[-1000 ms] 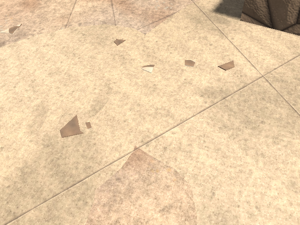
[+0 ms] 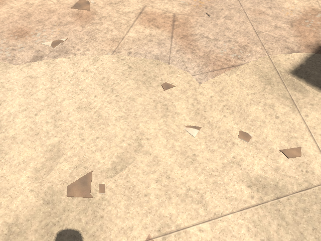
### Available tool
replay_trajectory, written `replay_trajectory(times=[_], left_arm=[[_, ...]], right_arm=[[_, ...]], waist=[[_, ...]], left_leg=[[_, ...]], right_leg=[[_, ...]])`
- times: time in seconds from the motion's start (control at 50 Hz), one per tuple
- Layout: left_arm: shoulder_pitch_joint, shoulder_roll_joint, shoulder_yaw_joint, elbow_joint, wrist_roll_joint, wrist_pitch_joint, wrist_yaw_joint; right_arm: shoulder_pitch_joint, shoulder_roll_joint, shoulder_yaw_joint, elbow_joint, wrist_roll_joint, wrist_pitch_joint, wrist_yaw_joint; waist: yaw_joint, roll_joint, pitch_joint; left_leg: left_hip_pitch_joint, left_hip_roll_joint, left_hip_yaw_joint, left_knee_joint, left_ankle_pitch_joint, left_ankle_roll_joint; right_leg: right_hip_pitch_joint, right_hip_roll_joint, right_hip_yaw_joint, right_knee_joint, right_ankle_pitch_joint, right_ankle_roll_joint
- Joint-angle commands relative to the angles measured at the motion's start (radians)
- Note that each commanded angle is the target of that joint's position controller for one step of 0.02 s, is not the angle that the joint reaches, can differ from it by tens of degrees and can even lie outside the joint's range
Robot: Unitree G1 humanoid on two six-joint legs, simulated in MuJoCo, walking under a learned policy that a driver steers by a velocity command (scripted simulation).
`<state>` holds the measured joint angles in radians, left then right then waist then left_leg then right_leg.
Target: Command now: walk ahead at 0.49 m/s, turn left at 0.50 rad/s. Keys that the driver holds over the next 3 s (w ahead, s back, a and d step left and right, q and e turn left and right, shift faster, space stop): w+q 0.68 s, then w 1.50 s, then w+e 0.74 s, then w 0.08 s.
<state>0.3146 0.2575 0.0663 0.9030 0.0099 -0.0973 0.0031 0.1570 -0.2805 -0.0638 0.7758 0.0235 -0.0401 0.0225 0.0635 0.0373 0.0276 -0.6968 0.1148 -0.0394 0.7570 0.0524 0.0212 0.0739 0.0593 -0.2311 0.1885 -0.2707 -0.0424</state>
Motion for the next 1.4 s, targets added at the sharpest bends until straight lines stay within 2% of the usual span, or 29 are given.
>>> replay_trajectory(times=[0.02,0.1,0.14,0.16,0.18,0.2,0.22,0.24,0.28,0.36,0.46,0.56,0.62,0.64,0.66,0.68,0.72,0.76,0.9,1.02,1.06,1.1,1.12,1.14,1.16,1.18,1.22,1.3,1.4], left_arm=[[0.006,0.171,0.038,-0.046,-0.012,0.007,0.01],[-0.002,0.22,0.049,-0.056,-0.023,0.046,0.022],[-0.029,0.242,0.053,-0.069,-0.027,0.061,0.029],[-0.048,0.232,0.046,-0.083,-0.027,0.055,0.032],[0.037,0.075,0.003,-0.13,0.011,0.033,0.018],[-0.006,0.103,-0.006,-0.162,-0.016,-0.015,0.002],[-0.122,0.167,0.011,-0.195,-0.054,-0.043,-0.011],[-0.146,0.16,0.005,-0.208,-0.057,-0.057,-0.012],[-0.122,0.169,0.016,-0.188,-0.016,-0.048,-0.002],[-0.126,0.129,0.009,-0.207,0.008,-0.004,0.0],[-0.319,0.088,-0.013,-0.26,-0.001,-0.007,-0.009],[-0.361,0.146,0.009,-0.285,-0.019,-0.027,-0.027],[-0.183,0.193,0.041,-0.247,-0.014,-0.044,-0.021],[-0.035,0.246,0.056,-0.236,0.004,-0.048,-0.013],[0.052,0.326,0.075,-0.199,0.015,-0.033,-0.017],[0.037,0.231,0.057,-0.209,-0.011,-0.028,-0.023],[-0.039,0.148,0.029,-0.216,-0.003,-0.013,-0.019],[-0.073,0.115,0.014,-0.199,0.008,-0.01,-0.017],[-0.049,0.175,0.029,-0.14,-0.021,-0.014,-0.015],[0.045,0.216,0.032,-0.085,-0.041,0.013,-0.016],[0.05,0.23,0.036,-0.071,-0.045,0.025,-0.013],[0.038,0.225,0.03,-0.068,-0.047,0.033,-0.008],[0.035,0.188,0.013,-0.079,-0.031,0.03,-0.005],[0.096,0.087,-0.021,-0.123,-0.008,0.014,-0.008],[0.093,0.116,-0.019,-0.115,-0.018,-0.006,-0.011],[0.032,0.188,0.003,-0.132,-0.046,-0.014,-0.018],[-0.051,0.171,0.002,-0.144,-0.035,-0.013,-0.016],[-0.015,0.117,-0.003,-0.126,-0.018,0.027,-0.013],[-0.186,0.085,-0.016,-0.173,-0.011,0.023,-0.019]], right_arm=[[-0.145,-0.024,0.009,-0.122,0.0,-0.016,0.026],[-0.116,-0.069,-0.012,-0.167,0.005,-0.01,0.047],[0.092,-0.15,-0.056,-0.133,0.009,-0.002,0.037],[0.257,-0.21,-0.089,-0.095,0.008,0.007,0.018],[0.267,-0.308,-0.106,-0.086,0.007,0.01,0.001],[0.271,-0.279,-0.09,-0.127,-0.005,-0.007,0.007],[0.249,-0.211,-0.071,-0.12,-0.013,-0.02,0.01],[0.195,-0.176,-0.062,-0.122,-0.009,-0.03,0.01],[0.079,-0.119,-0.043,-0.149,-0.016,-0.037,0.007],[0.083,-0.152,-0.049,-0.154,-0.012,-0.039,-0.014],[0.148,-0.178,-0.057,-0.135,-0.004,-0.019,-0.037],[0.199,-0.163,-0.055,-0.117,0.003,-0.005,-0.04],[0.17,-0.121,-0.041,-0.132,-0.004,0.0,-0.041],[0.177,-0.058,-0.017,-0.151,-0.018,-0.004,-0.037],[0.323,-0.006,0.0,-0.181,0.012,-0.012,-0.036],[0.314,-0.119,-0.017,-0.154,0.024,-0.011,-0.042],[0.148,-0.159,-0.029,-0.169,-0.001,-0.003,-0.044],[0.107,-0.12,-0.027,-0.187,-0.007,-0.008,-0.034],[0.004,-0.037,0.012,-0.213,-0.016,-0.019,-0.012],[-0.156,-0.051,0.014,-0.254,0.0,-0.035,0.011],[-0.15,-0.072,0.005,-0.259,-0.001,-0.036,0.016],[0.026,-0.126,-0.028,-0.205,-0.013,-0.034,0.009],[0.183,-0.178,-0.052,-0.168,-0.018,-0.029,-0.002],[0.286,-0.286,-0.071,-0.159,-0.039,-0.02,-0.014],[0.308,-0.243,-0.059,-0.153,-0.023,-0.02,-0.01],[0.245,-0.19,-0.038,-0.151,-0.017,-0.024,-0.005],[0.133,-0.13,-0.019,-0.153,-0.021,-0.03,0.002],[0.072,-0.113,-0.017,-0.135,-0.026,-0.058,0.005],[0.131,-0.144,-0.026,-0.081,-0.022,-0.058,-0.014]], waist=[[0.022,-0.04,0.103],[-0.04,-0.108,0.016],[-0.165,-0.135,-0.105],[-0.256,-0.086,-0.184],[-0.148,0.177,-0.251],[-0.164,0.133,-0.418],[-0.199,0.055,-0.309],[-0.156,-0.011,-0.189],[-0.07,-0.056,-0.093],[-0.041,-0.032,-0.052],[-0.121,0.032,-0.026],[-0.125,0.073,-0.037],[-0.023,0.099,-0.106],[0.036,-0.007,-0.243],[-0.031,-0.359,-0.358],[-0.005,-0.271,-0.297],[0.013,-0.113,-0.105],[-0.026,-0.129,-0.031],[-0.029,-0.111,-0.012],[0.019,-0.123,0.018],[-0.006,-0.134,0.014],[-0.112,-0.114,-0.092],[-0.184,-0.082,-0.199],[-0.173,0.154,-0.329],[-0.18,0.21,-0.413],[-0.169,0.141,-0.26],[-0.115,0.05,-0.096],[-0.036,0.057,-0.052],[-0.08,0.018,0.006]], left_leg=[[-0.055,-0.007,0.056,-0.098,0.005,0.021],[0.085,-0.109,0.158,-0.125,-0.164,0.082],[0.37,-0.18,0.17,-0.147,-0.22,0.139],[0.662,-0.162,0.081,-0.22,-0.18,0.183],[1.014,0.092,-0.407,-0.241,-0.256,0.331],[1.14,0.23,-0.843,-0.42,-0.381,0.461],[1.078,0.203,-0.713,-0.467,-0.349,0.391],[0.928,0.158,-0.567,-0.467,-0.271,0.348],[0.678,0.08,-0.394,-0.489,-0.062,0.302],[0.487,0.032,-0.277,-0.537,0.084,0.299],[0.4,-0.055,-0.196,-0.506,-0.072,0.208],[0.526,0.004,-0.345,-0.386,-0.183,0.179],[0.51,-0.041,-0.351,-0.204,-0.118,0.124],[0.398,-0.103,-0.267,0.072,-0.235,0.083],[0.041,-0.234,-0.136,0.397,-0.658,0.015],[-0.094,-0.149,-0.154,0.535,-0.63,-0.002],[-0.089,-0.091,-0.108,0.547,-0.462,-0.011],[-0.021,-0.049,-0.107,0.461,-0.391,-0.007],[0.031,-0.014,-0.019,0.085,-0.214,-0.023],[0.131,-0.058,0.036,-0.167,-0.105,-0.002],[0.181,-0.075,0.047,-0.215,-0.153,0.027],[0.462,-0.127,0.091,-0.283,-0.136,0.074],[0.713,-0.054,0.013,-0.254,-0.125,0.113],[1.055,0.213,-0.422,-0.294,-0.228,0.25],[1.083,0.285,-0.706,-0.432,-0.342,0.316],[0.975,0.253,-0.578,-0.448,-0.39,0.277],[0.717,0.158,-0.348,-0.495,-0.276,0.23],[0.521,0.102,-0.188,-0.596,-0.065,0.234],[0.532,0.068,-0.069,-0.627,-0.02,0.205]], right_leg=[[-0.006,-0.323,0.049,-0.055,0.449,-0.106],[0.1,-0.34,-0.002,0.153,0.989,-0.076],[0.035,-0.322,-0.01,0.455,1.111,-0.051],[-0.154,-0.281,-0.015,0.719,0.903,-0.012],[-0.607,-0.1,0.024,1.091,-0.063,0.053],[-0.787,0.011,0.286,1.283,-0.338,0.058],[-0.88,-0.056,0.354,1.267,-0.249,0.033],[-0.871,-0.102,0.345,1.171,-0.161,0.015],[-0.743,-0.163,0.34,1.012,-0.083,0.027],[-0.671,-0.168,0.299,0.831,0.002,0.096],[-0.571,-0.089,0.268,0.441,0.341,0.123],[-0.535,-0.061,0.315,0.312,0.273,0.086],[-0.285,-0.081,0.305,0.254,0.207,0.014],[-0.035,-0.251,0.466,0.268,0.141,-0.053],[0.269,-0.473,0.954,0.163,-0.092,-0.224],[0.246,-0.486,1.046,0.112,-0.33,-0.215],[0.014,-0.386,0.754,0.091,-0.174,-0.146],[-0.144,-0.315,0.594,0.051,0.017,-0.14],[-0.193,-0.289,0.377,-0.039,0.267,-0.179],[-0.131,-0.304,0.313,-0.011,0.307,-0.135],[-0.088,-0.325,0.31,0.035,0.39,-0.117],[-0.117,-0.272,0.239,0.255,0.651,-0.076],[-0.253,-0.228,0.198,0.475,0.559,-0.038],[-0.63,-0.087,0.155,0.872,0.112,0.035],[-0.775,-0.042,0.296,1.046,-0.302,0.038],[-0.871,-0.104,0.317,1.107,-0.255,0.028],[-0.834,-0.176,0.282,1.015,-0.098,0.023],[-0.704,-0.205,0.283,0.897,0.043,0.057],[-0.734,-0.187,0.273,0.585,0.301,0.074]])
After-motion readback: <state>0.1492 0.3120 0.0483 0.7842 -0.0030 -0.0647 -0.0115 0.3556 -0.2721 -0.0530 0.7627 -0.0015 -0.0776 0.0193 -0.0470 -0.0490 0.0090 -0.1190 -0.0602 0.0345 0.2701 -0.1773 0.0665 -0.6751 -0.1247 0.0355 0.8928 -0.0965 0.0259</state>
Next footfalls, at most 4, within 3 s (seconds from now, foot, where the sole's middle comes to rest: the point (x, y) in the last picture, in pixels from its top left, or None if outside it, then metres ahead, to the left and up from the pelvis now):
0.16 left None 0.27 0.12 -0.78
0.64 right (181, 218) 0.59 -0.02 -0.78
1.12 left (102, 190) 0.70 0.34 -0.78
1.64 right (126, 127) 1.07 0.28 -0.78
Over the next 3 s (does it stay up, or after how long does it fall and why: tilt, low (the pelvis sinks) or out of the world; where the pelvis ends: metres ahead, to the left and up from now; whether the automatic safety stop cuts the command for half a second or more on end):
stays up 1.54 0.62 0.01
